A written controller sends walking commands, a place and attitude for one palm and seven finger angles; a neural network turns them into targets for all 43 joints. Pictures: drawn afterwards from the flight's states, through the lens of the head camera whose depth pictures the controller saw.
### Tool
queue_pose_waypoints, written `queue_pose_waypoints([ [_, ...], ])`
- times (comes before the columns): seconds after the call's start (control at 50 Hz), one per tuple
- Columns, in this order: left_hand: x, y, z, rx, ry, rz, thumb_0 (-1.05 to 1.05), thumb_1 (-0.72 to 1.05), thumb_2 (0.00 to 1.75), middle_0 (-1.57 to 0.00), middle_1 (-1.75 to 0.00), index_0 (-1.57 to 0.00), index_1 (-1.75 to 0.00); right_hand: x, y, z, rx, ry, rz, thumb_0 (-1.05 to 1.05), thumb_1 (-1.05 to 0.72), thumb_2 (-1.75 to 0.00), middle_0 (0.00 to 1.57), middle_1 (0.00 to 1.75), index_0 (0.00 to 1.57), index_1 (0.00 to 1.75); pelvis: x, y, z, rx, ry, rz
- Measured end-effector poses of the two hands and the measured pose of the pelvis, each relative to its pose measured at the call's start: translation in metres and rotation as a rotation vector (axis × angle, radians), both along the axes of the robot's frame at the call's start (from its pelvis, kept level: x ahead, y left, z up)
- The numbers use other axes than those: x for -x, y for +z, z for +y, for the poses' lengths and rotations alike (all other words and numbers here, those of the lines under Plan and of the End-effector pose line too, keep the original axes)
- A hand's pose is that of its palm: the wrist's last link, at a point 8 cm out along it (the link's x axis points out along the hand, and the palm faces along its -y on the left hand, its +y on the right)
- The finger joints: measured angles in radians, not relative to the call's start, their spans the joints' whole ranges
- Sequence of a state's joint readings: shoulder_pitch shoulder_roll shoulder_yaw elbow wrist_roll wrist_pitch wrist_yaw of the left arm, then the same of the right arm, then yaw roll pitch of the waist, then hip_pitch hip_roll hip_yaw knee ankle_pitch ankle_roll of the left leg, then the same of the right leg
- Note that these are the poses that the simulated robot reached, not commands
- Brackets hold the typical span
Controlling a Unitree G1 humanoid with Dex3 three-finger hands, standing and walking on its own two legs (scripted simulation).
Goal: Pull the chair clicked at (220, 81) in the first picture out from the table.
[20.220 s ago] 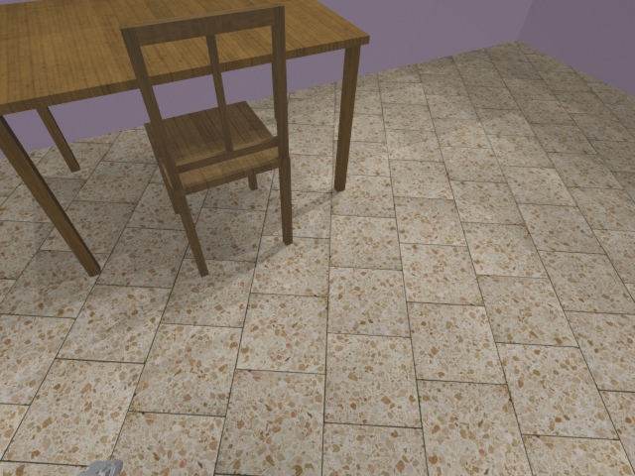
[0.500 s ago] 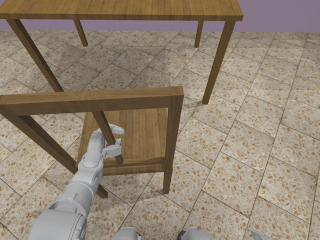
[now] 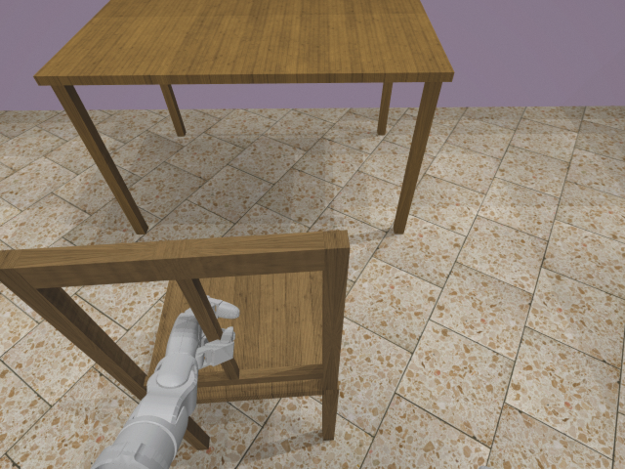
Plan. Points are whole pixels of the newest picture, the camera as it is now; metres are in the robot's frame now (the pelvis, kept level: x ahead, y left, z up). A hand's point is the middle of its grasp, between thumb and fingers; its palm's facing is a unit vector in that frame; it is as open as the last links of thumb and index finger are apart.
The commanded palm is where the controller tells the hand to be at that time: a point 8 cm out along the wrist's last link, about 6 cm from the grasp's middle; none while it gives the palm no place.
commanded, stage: stop walking, hand still on the chair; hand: left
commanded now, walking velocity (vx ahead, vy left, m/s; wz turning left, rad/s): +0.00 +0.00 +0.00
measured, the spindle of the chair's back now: (214, 334) +0.32 +0.17 -0.06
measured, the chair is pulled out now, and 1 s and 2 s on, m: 0.61 0.62 0.62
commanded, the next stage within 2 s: open the thumb and straighten the fingers in 0.58 s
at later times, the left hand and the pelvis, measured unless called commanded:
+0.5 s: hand (227, 349) +0.29 +0.14 -0.06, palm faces +0.03 -0.98 -0.19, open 5.2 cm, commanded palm +0.27 +0.20 -0.05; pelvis +0.04 +0.01 +0.01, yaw +0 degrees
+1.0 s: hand (218, 343) +0.30 +0.16 -0.06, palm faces +0.05 -0.99 -0.16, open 10.1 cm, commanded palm +0.27 +0.21 -0.04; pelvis +0.04 +0.01 -0.02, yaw +1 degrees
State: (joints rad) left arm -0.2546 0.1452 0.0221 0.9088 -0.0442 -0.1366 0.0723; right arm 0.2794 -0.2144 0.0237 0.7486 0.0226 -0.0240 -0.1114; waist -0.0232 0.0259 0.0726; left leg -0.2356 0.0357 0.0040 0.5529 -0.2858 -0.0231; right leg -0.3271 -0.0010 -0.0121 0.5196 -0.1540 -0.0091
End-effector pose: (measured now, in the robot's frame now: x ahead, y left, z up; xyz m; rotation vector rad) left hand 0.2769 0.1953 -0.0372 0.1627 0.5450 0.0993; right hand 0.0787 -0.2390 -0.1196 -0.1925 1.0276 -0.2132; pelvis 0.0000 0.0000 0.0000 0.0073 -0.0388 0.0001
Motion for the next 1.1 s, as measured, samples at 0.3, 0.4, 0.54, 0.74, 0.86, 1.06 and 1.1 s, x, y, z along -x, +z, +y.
queue_pose_waypoints([
  [0.3, 0.006, 0.000, -0.001, -0.010, -0.020, -0.001, 0.04, 0.70, 0.83, -0.33, -1.26, -0.49, -1.45, -0.061, 0.021, -0.006, 0.036, 0.005, -0.109, 0.01, -0.91, -0.90, 0.20, 0.29, 0.20, 0.30, -0.030, 0.008, 0.006, 0.002, -0.011, 0.016],
  [0.4, 0.006, 0.000, 0.000, -0.008, -0.023, -0.001, 0.04, 0.70, 0.83, -0.33, -1.27, -0.49, -1.45, -0.080, 0.026, -0.002, 0.035, 0.015, -0.139, 0.01, -0.91, -0.90, 0.20, 0.29, 0.20, 0.30, -0.035, 0.008, 0.008, 0.001, -0.009, 0.015],
  [0.54, 0.006, 0.000, -0.001, -0.004, -0.017, 0.002, 0.04, 0.70, 0.83, -0.32, -1.27, -0.49, -1.45, -0.093, 0.029, 0.006, 0.019, 0.032, -0.153, 0.01, -0.91, -0.90, 0.20, 0.29, 0.20, 0.30, -0.040, 0.009, 0.007, 0.002, -0.005, 0.015],
  [0.74, 0.006, -0.001, 0.000, 0.020, 0.003, 0.003, 0.05, 0.70, 0.83, -0.32, -1.28, -0.49, -1.45, -0.086, 0.025, 0.008, -0.013, 0.018, -0.125, 0.01, -0.91, -0.90, 0.20, 0.29, 0.20, 0.30, -0.042, 0.007, 0.005, 0.002, 0.008, 0.040],
  [0.86, 0.001, 0.001, 0.007, 0.027, -0.015, -0.036, 0.03, 0.52, 0.73, -0.41, -1.37, -0.49, -1.45, -0.086, 0.022, -0.003, -0.011, 0.027, -0.168, 0.01, -0.91, -0.90, 0.20, 0.29, 0.20, 0.30, -0.039, -0.004, 0.005, 0.000, 0.016, 0.109],
  [1.06, -0.002, -0.002, 0.016, 0.008, 0.000, -0.001, 0.01, -0.24, 0.35, -0.42, -1.25, -0.43, -1.27, -0.106, 0.010, -0.005, 0.008, 0.053, -0.230, 0.01, -0.91, -0.90, 0.20, 0.29, 0.20, 0.30, -0.045, -0.019, 0.009, 0.001, 0.027, 0.178],
  [1.1, -0.002, -0.003, 0.016, 0.008, 0.002, 0.004, 0.01, -0.33, 0.31, -0.39, -1.16, -0.40, -1.18, -0.112, 0.008, -0.002, 0.005, 0.063, -0.242, 0.01, -0.91, -0.90, 0.20, 0.29, 0.20, 0.30, -0.047, -0.021, 0.010, 0.002, 0.031, 0.186],
])
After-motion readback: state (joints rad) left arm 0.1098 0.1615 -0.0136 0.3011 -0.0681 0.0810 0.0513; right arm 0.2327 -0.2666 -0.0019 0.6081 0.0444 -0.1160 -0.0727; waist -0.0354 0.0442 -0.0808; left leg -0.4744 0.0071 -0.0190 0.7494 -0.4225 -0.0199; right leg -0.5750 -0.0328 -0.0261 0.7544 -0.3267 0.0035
